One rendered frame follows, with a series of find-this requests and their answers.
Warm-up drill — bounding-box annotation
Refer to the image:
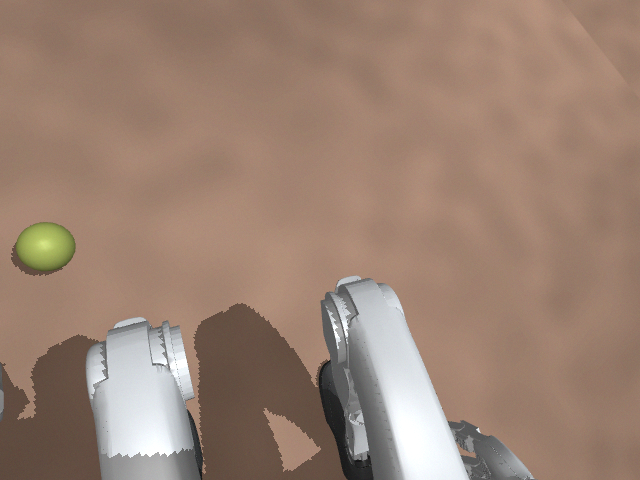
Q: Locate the ball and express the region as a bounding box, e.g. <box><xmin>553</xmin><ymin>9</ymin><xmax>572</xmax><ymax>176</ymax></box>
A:
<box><xmin>16</xmin><ymin>222</ymin><xmax>76</xmax><ymax>271</ymax></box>

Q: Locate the left robot foot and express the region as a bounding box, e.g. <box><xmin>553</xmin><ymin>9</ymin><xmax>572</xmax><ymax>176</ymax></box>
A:
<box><xmin>187</xmin><ymin>409</ymin><xmax>203</xmax><ymax>480</ymax></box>

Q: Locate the right robot hand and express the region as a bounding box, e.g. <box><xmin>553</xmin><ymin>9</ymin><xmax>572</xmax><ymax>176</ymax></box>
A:
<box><xmin>447</xmin><ymin>420</ymin><xmax>534</xmax><ymax>480</ymax></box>

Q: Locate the right robot foot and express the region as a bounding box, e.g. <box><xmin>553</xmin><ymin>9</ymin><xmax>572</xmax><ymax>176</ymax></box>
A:
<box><xmin>319</xmin><ymin>360</ymin><xmax>374</xmax><ymax>480</ymax></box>

